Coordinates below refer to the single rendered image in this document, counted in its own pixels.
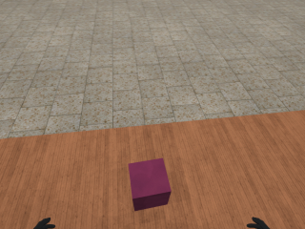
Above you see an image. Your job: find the carton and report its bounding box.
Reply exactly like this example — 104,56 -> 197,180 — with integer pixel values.
128,157 -> 172,211

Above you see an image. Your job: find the left robot hand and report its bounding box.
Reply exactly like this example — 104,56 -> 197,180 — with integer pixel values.
33,218 -> 55,229

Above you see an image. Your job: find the right robot hand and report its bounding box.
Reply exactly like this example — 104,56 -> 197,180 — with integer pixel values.
247,217 -> 270,229

